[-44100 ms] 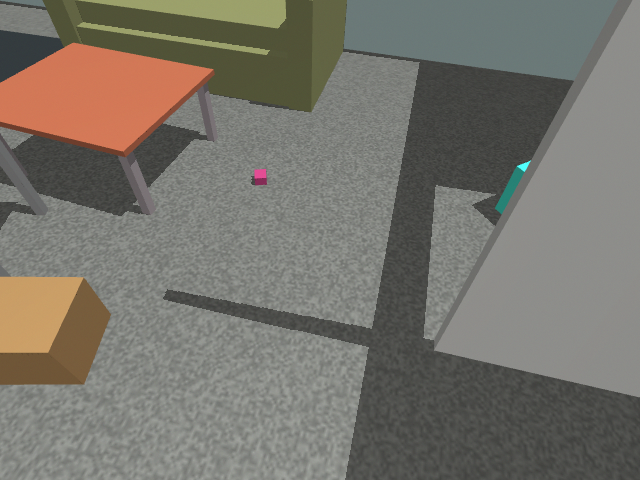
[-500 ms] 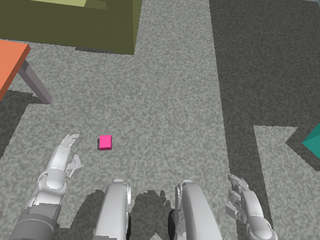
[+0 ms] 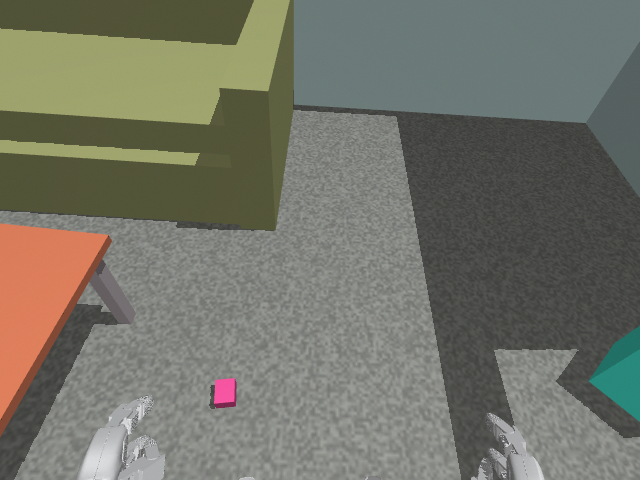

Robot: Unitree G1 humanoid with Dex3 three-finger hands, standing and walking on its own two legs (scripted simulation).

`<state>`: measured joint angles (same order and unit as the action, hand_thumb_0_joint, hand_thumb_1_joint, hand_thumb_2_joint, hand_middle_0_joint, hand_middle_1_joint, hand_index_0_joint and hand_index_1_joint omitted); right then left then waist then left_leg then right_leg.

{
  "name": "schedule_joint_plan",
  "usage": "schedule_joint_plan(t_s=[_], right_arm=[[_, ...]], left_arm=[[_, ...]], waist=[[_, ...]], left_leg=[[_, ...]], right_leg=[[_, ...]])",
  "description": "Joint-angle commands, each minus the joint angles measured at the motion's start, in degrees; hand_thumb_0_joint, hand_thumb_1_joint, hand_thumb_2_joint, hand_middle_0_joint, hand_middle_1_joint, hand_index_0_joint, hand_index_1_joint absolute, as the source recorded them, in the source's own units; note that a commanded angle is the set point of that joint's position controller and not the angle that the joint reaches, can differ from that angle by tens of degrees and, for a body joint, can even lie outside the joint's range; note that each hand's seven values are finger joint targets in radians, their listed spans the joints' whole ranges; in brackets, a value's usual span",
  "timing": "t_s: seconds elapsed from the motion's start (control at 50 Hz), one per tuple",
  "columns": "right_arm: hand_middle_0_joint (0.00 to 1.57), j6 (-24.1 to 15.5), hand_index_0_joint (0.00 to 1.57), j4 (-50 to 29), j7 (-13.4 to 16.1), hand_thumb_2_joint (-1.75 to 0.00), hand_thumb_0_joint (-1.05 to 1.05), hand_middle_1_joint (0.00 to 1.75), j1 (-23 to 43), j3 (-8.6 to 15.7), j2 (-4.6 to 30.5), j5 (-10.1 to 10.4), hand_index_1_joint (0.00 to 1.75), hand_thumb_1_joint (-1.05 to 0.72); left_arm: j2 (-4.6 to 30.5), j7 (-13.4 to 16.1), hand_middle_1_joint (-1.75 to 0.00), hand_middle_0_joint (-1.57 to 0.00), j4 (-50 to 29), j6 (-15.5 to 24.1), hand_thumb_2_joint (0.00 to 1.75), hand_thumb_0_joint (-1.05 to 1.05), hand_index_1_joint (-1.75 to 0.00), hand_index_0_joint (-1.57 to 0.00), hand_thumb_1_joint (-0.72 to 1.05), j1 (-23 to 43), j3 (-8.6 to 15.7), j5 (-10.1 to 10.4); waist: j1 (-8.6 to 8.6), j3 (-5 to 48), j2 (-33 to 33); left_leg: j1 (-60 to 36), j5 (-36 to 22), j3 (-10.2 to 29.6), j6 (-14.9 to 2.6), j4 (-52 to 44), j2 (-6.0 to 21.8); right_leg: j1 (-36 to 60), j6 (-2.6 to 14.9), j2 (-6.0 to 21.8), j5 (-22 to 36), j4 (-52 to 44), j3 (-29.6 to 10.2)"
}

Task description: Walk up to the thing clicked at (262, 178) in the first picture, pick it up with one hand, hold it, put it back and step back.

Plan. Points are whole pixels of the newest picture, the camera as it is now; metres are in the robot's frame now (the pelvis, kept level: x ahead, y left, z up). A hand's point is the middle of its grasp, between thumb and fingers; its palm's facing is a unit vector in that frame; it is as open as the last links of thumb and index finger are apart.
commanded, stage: home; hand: left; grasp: from above
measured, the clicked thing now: (225, 393) +0.47 +0.22 -0.69
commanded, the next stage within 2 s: none
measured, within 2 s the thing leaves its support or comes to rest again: neither
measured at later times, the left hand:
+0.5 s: hand out of the picture +0.16 +0.19 -0.04, palm faces +0.07 -0.98 -0.19, open 7.5 cm
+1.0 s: hand out of the picture +0.16 +0.18 -0.04, palm faces +0.05 -0.98 -0.19, open 8.1 cm
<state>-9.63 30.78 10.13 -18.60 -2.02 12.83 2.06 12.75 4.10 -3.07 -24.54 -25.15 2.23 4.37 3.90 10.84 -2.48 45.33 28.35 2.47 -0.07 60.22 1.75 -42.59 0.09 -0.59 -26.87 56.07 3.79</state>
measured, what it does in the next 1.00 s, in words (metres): stands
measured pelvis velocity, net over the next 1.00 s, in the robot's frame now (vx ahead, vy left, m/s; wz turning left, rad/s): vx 0.00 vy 0.00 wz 0.01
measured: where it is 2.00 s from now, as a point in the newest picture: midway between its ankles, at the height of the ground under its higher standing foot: outside the picture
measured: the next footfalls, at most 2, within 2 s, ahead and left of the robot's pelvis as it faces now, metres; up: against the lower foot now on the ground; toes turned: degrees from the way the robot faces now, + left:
none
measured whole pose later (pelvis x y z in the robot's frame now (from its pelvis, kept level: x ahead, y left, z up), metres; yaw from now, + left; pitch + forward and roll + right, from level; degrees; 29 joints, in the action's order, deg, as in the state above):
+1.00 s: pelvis +0.00 +0.00 +0.01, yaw +0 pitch +9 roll -3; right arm -14.7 31.4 10.5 -17.2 -2.3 12.5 0.5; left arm 13.3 1.1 -6.8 -25.5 -28.3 1.5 3.4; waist 2.0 9.1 -2.2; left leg 39.4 27.3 2.2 -0.4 57.3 1.2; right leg -36.7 -0.4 -0.2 -25.8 53.1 3.5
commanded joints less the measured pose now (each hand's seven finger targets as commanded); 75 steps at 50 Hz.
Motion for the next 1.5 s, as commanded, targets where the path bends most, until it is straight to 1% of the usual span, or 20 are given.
schedule_joint_plan(t_s=[0.0,0.1,0.16,0.28,0.4,0.44,0.46,0.62,0.7,0.72,0.9,0.92,1.06,1.18,1.24,1.26,1.34,1.36,1.38,1.48], right_arm=[[0.20,-4.2,0.20,-9.2,1.4,-0.90,0.00,0.30,3.6,2.6,6.1,-0.7,0.30,-0.90],[0.20,-5.6,0.20,-9.6,1.5,-0.90,0.00,0.30,4.3,2.9,6.7,-1.1,0.30,-0.90],[0.20,-6.5,0.20,-9.3,1.5,-0.90,0.00,0.30,4.5,3.0,6.8,-1.3,0.30,-0.90],[0.20,-7.4,0.20,-9.1,1.1,-0.90,0.00,0.30,4.7,3.2,7.1,-1.7,0.30,-0.90],[0.20,-7.5,0.20,-8.7,1.0,-0.90,0.00,0.30,5.7,2.8,7.1,-1.7,0.30,-0.90],[0.20,-7.6,0.20,-9.0,1.0,-0.90,0.00,0.30,5.8,2.7,6.8,-1.8,0.30,-0.90],[0.20,-7.5,0.20,-8.9,1.0,-0.90,0.00,0.30,5.9,2.6,6.9,-1.7,0.30,-0.90],[0.20,-7.8,0.20,-8.9,1.3,-0.90,0.00,0.30,5.8,2.7,6.7,-1.7,0.30,-0.90],[0.20,-8.1,0.20,-8.7,1.3,-0.90,0.00,0.30,5.4,2.9,7.0,-1.6,0.30,-0.90],[0.20,-7.9,0.20,-8.8,1.4,-0.90,0.00,0.30,5.4,3.0,6.9,-1.6,0.30,-0.90],[0.20,-8.3,0.20,-8.6,1.4,-0.90,0.00,0.30,5.7,2.8,6.9,-1.5,0.30,-0.90],[0.20,-8.3,0.20,-8.6,1.5,-0.90,0.00,0.30,5.5,2.9,6.9,-1.7,0.30,-0.90],[0.20,-8.4,0.20,-8.9,1.3,-0.90,0.00,0.30,5.5,3.2,7.3,-1.7,0.30,-0.90],[0.20,-8.5,0.20,-8.1,1.5,-0.90,0.00,0.30,4.9,3.0,6.8,-1.7,0.30,-0.90],[0.20,-8.5,0.20,-8.4,1.4,-0.90,0.00,0.30,5.3,3.0,7.0,-1.7,0.30,-0.90],[0.20,-8.5,0.20,-8.7,1.5,-0.90,0.00,0.30,5.4,3.2,7.1,-1.7,0.30,-0.90],[0.20,-8.1,0.20,-8.7,1.3,-0.90,0.00,0.30,5.6,3.2,7.3,-1.7,0.30,-0.90],[0.20,-8.1,0.20,-8.8,1.2,-0.90,0.00,0.30,5.6,3.2,7.3,-1.7,0.30,-0.90],[0.20,-8.1,0.20,-8.6,1.2,-0.90,0.00,0.30,5.7,3.1,7.3,-1.7,0.30,-0.90],[0.20,-7.8,0.20,-9.2,1.2,-0.90,0.00,0.30,5.3,3.2,7.2,-1.6,0.30,-0.90]], left_arm=[[5.1,-0.5,-0.30,-0.20,-13.5,1.9,0.90,0.00,-0.30,-0.20,0.90,-2.0,2.6,-0.8],[5.2,-1.9,-0.30,-0.20,-14.5,1.4,0.90,0.00,-0.30,-0.20,0.90,-3.0,2.5,-0.8],[5.3,-2.5,-0.30,-0.20,-13.7,1.4,0.90,0.00,-0.30,-0.20,0.90,-2.3,2.3,-1.1],[5.9,-2.9,-0.30,-0.20,-14.5,2.1,0.90,0.00,-0.30,-0.20,0.90,-1.6,3.0,-1.6],[6.5,-2.6,-0.30,-0.20,-15.1,2.4,0.89,0.00,-0.30,-0.20,0.87,-0.6,2.7,-1.9],[5.7,-2.6,-0.28,-0.19,-14.0,2.1,0.83,0.00,-0.28,-0.19,0.78,-2.2,2.5,-1.9],[5.9,-2.5,-0.29,-0.19,-14.5,2.2,0.86,0.00,-0.29,-0.19,0.83,-1.4,2.6,-1.8],[5.7,-2.4,-0.27,-0.18,-13.8,1.8,0.81,0.00,-0.27,-0.18,0.75,-2.1,2.9,-1.6],[6.1,-2.5,-0.28,-0.19,-14.6,2.0,0.83,0.00,-0.28,-0.19,0.78,-1.6,3.2,-1.5],[6.2,-2.4,-0.27,-0.18,-14.3,1.9,0.79,0.00,-0.27,-0.18,0.71,-1.9,3.1,-1.6],[6.0,-2.6,-0.28,-0.19,-14.1,1.9,0.83,0.00,-0.28,-0.19,0.79,-2.0,2.7,-1.5],[6.7,-2.6,-0.28,-0.19,-15.0,1.9,0.85,0.00,-0.28,-0.19,0.81,-1.4,3.4,-1.5],[6.0,-2.7,-0.29,-0.19,-15.1,1.8,0.85,0.00,-0.28,-0.19,0.81,-2.6,2.4,-1.4],[6.5,-2.6,-0.29,-0.19,-15.1,2.0,0.87,0.00,-0.29,-0.19,0.85,-2.0,3.0,-1.6],[6.4,-2.5,-0.28,-0.19,-15.0,2.1,0.84,0.00,-0.28,-0.19,0.80,-1.5,2.5,-1.9],[6.5,-2.5,-0.28,-0.19,-16.3,2.2,0.83,0.00,-0.28,-0.19,0.78,-1.5,2.8,-1.6],[6.2,-2.5,-0.30,-0.20,-15.3,1.9,0.89,0.00,-0.30,-0.20,0.89,-2.8,2.6,-1.5],[6.3,-2.5,-0.29,-0.19,-15.3,1.9,0.86,0.00,-0.29,-0.19,0.83,-2.6,2.7,-1.4],[6.6,-2.6,-0.30,-0.20,-15.1,1.9,0.89,0.00,-0.30,-0.20,0.88,-2.7,3.0,-1.4],[6.3,-2.5,-0.30,-0.20,-15.7,2.0,0.90,0.00,-0.30,-0.20,0.90,-2.7,2.5,-1.4]], waist=[[-0.28,5.1,-1.2],[-0.57,1.3,-0.1],[-0.08,1.4,0.7],[-0.91,3.9,-1.7],[-1.57,2.8,-2.3],[-1.87,1.8,-1.6],[-1.65,1.7,-1.2],[-1.84,2.4,-0.1],[-1.78,2.7,-1.4],[-1.82,2.7,-1.0],[-1.94,0.4,-0.5],[-1.84,1.7,-0.8],[-1.70,2.3,-0.2],[-1.67,2.9,-0.8],[-1.52,1.2,-1.4],[-1.78,2.8,-2.0],[-2.00,2.2,-0.6],[-2.09,1.5,-0.8],[-1.94,1.7,-1.3],[-1.74,3.4,-0.4]], left_leg=[[-10.9,-15.0,0.4,-1.10,-10.9,-1.7],[-11.0,-12.7,0.3,-1.13,-13.0,-1.6],[-11.8,-14.2,0.6,-1.11,-12.7,-1.6],[-13.5,-17.7,0.7,-0.63,-12.3,-1.7],[-13.2,-13.7,1.1,-0.65,-13.6,-1.5],[-12.2,-13.2,0.9,-0.75,-13.5,-1.6],[-12.1,-11.9,0.8,-0.86,-13.6,-1.6],[-11.2,-11.6,0.6,-1.03,-13.0,-1.8],[-11.8,-11.3,0.8,-0.75,-13.5,-1.5],[-11.6,-11.3,0.5,-0.84,-13.2,-1.6],[-10.4,-7.6,0.8,-0.87,-14.0,-1.4],[-10.6,-7.9,0.3,-0.96,-13.4,-1.7],[-11.1,-10.2,0.4,-0.87,-13.0,-1.5],[-11.5,-11.9,0.2,-0.85,-12.2,-1.6],[-11.0,-9.8,0.8,-0.69,-13.4,-1.4],[-11.8,-11.7,0.7,-0.60,-13.0,-1.4],[-11.2,-12.6,1.1,-0.65,-12.9,-1.3],[-10.9,-11.1,1.1,-0.66,-13.3,-1.3],[-11.0,-10.7,1.6,-0.56,-13.6,-1.1],[-11.0,-12.9,0.6,-0.80,-12.2,-1.5]], right_leg=[[7.5,0.52,-1.2,13.6,-10.6,-0.3],[7.2,0.42,-1.3,10.8,-11.7,0.5],[7.9,0.32,-1.1,11.9,-11.5,0.6],[9.0,0.59,-1.0,14.3,-10.3,0.4],[8.7,0.51,-1.0,11.1,-11.0,0.4],[8.6,0.45,-1.0,10.8,-11.1,0.5],[8.5,0.40,-1.0,9.8,-11.5,0.5],[8.8,0.26,-0.8,9.9,-11.7,0.1],[8.4,0.39,-0.9,9.2,-11.1,0.2],[8.2,0.29,-0.8,9.3,-11.4,0.0],[7.4,0.12,-0.9,6.5,-11.7,0.1],[7.9,0.14,-0.7,6.7,-12.0,-0.3],[8.3,0.19,-0.9,8.5,-11.3,0.0],[8.4,0.20,-0.8,10.1,-11.1,-0.3],[7.3,0.26,-0.9,8.3,-10.9,0.0],[8.2,0.30,-0.9,9.7,-10.6,0.0],[8.5,0.33,-1.0,10.2,-10.6,0.3],[8.2,0.31,-1.0,9.0,-10.7,0.2],[8.1,0.38,-1.0,8.8,-10.4,0.3],[8.9,0.27,-0.9,10.9,-10.6,0.0]])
